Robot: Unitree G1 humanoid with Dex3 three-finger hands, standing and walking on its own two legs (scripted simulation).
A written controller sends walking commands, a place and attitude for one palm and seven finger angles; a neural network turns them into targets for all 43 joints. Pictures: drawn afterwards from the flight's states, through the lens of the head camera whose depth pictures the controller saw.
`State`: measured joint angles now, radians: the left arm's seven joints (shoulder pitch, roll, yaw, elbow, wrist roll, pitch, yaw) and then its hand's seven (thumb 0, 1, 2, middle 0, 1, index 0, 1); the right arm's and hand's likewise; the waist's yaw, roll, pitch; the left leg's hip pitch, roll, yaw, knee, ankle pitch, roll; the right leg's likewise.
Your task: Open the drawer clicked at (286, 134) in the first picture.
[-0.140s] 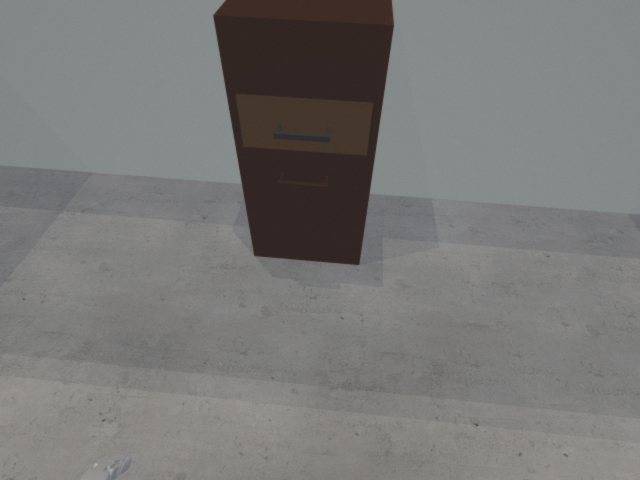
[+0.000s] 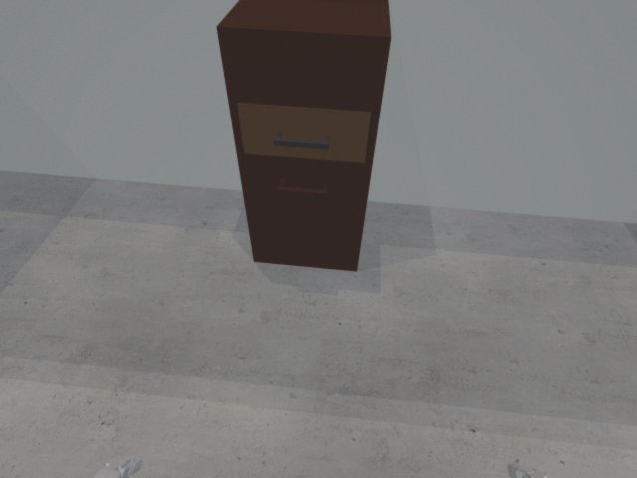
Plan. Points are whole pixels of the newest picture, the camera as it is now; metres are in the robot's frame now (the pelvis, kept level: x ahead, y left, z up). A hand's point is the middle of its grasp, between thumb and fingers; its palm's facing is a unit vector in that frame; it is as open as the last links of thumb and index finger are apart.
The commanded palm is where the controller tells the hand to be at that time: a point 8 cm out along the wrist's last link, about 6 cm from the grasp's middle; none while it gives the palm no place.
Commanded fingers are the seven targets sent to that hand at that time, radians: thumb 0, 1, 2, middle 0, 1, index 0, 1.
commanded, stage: stand and wait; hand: left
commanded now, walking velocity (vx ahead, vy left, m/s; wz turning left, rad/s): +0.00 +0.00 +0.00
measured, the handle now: (302, 140) +1.03 +0.11 -0.15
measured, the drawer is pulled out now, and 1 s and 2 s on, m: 0.00 0.00 0.00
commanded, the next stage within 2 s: look at it before walking up in 0.68 s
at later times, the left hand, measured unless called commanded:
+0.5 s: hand out of the picture +0.04 +0.24 -0.15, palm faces -0.03 -0.94 -0.34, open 7.4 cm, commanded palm none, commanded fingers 0.00 0.90 0.90 -0.20 -0.30 -0.20 -0.30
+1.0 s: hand out of the picture +0.05 +0.23 -0.15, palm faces -0.04 -0.94 -0.33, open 7.4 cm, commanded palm none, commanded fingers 0.00 0.90 0.90 -0.20 -0.30 -0.20 -0.30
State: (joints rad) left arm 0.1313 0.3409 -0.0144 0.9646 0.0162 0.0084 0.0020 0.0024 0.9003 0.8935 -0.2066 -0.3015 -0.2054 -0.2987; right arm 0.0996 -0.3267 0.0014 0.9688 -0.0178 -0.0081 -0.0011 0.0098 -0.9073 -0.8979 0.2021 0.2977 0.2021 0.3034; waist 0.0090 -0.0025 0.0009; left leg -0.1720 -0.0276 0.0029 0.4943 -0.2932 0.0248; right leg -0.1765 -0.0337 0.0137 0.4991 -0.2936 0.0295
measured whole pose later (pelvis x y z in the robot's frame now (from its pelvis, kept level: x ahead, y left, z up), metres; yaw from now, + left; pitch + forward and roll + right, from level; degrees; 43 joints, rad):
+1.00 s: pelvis -0.02 -0.02 +0.01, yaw -1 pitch -2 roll +0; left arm 0.15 0.34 -0.01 1.08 0.02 -0.01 0.00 0.00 0.90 0.89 -0.21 -0.30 -0.21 -0.30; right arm 0.13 -0.33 0.00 1.11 -0.01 -0.01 0.00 0.01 -0.91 -0.90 0.20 0.30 0.20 0.30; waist 0.00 0.00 0.02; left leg -0.15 0.00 0.00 0.39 -0.20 0.00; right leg -0.16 0.00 0.01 0.40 -0.20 0.00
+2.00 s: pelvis +0.12 -0.01 -0.01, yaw -9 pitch -1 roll -1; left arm 0.21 0.18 0.05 1.05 0.02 0.01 -0.02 0.01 0.91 0.89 -0.20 -0.30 -0.20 -0.30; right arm 0.50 -0.12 -0.01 1.19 -0.02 -0.06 -0.04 0.01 -0.91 -0.90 0.20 0.30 0.20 0.30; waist -0.03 0.00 0.10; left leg 0.11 0.04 0.15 0.37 -0.44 0.00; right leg -0.53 -0.05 -0.11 0.85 -0.30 -0.03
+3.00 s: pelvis +0.45 -0.02 +0.00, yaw -6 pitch -1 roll +0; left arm 0.19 0.17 0.06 1.08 0.03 0.01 0.00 0.00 0.93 0.89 -0.20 -0.30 -0.20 -0.30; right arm 0.48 -0.04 -0.02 1.18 -0.03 -0.06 -0.03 0.01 -0.91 -0.90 0.20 0.30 0.20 0.30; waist -0.05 -0.03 0.05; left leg 0.01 0.02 0.20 0.34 -0.33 0.02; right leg -0.50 -0.10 -0.11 0.78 -0.23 0.01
